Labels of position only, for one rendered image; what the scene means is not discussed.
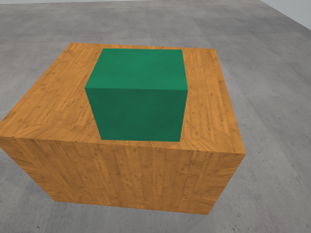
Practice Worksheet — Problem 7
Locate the pedestal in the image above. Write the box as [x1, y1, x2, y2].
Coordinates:
[0, 43, 246, 216]

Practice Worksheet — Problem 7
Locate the carton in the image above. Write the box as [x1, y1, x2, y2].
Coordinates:
[85, 49, 189, 142]

